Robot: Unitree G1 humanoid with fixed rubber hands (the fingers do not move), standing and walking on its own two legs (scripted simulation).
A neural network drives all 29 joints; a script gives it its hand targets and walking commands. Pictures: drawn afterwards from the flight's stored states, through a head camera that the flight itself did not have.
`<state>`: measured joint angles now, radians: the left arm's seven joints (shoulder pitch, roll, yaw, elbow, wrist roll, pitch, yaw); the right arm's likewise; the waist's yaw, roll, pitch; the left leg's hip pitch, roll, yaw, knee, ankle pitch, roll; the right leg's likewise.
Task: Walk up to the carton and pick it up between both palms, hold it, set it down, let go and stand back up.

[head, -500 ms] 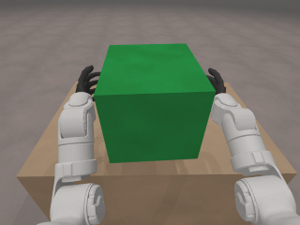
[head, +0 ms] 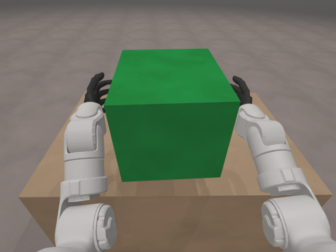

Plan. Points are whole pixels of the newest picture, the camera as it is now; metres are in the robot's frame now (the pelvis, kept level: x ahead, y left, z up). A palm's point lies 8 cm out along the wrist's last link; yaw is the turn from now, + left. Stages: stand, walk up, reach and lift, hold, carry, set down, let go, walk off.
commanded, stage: hold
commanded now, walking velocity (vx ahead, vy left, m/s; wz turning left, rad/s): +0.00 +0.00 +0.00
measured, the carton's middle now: (168, 109) +0.43 +0.01 +0.19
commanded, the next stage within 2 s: none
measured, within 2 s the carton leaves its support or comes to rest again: neither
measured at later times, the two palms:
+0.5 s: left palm (95, 107) +0.36 +0.17 +0.23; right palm (240, 110) +0.37 -0.16 +0.22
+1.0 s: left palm (98, 107) +0.37 +0.17 +0.23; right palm (242, 110) +0.37 -0.17 +0.22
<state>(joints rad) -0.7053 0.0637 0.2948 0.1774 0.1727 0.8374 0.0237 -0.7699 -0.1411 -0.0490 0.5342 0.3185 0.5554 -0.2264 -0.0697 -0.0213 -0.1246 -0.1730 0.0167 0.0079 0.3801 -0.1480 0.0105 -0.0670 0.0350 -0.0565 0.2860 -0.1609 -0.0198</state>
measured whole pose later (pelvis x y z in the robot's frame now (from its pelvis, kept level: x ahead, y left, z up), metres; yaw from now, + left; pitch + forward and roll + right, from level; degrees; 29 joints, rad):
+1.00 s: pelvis +0.00 -0.01 +0.00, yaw +0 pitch -3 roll -1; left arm -0.73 0.08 0.30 0.24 0.16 0.79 0.03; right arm -0.79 -0.16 -0.01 0.58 0.32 0.52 -0.24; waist -0.07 -0.02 -0.11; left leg -0.18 0.02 0.00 0.38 -0.14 0.00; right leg -0.07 0.04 -0.06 0.28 -0.16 -0.03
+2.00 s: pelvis +0.00 +0.00 +0.00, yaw +0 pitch -3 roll -1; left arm -0.70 0.07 0.29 0.18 0.16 0.84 0.03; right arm -0.77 -0.14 -0.05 0.53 0.32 0.56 -0.23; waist -0.07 -0.03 -0.13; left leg -0.17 0.02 0.00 0.38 -0.15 0.01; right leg -0.07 0.04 -0.06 0.29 -0.16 -0.02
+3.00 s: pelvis +0.02 +0.01 +0.00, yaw +1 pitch -5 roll -1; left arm -0.74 0.03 0.29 0.39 0.22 0.45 -0.02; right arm -0.64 -0.04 -0.18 0.66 0.11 0.11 -0.16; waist -0.05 -0.07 0.03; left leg -0.10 0.00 0.00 0.36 -0.18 0.02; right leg 0.02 0.02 -0.06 0.25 -0.18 -0.01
